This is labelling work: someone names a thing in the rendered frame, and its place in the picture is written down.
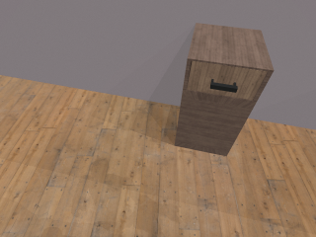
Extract drawer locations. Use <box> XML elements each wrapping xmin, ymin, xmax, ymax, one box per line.
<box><xmin>188</xmin><ymin>61</ymin><xmax>267</xmax><ymax>100</ymax></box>

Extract handle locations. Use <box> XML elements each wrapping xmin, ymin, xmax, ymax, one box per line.
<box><xmin>210</xmin><ymin>79</ymin><xmax>238</xmax><ymax>93</ymax></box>

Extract cabinet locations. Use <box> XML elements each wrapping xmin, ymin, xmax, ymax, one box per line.
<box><xmin>174</xmin><ymin>23</ymin><xmax>274</xmax><ymax>156</ymax></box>

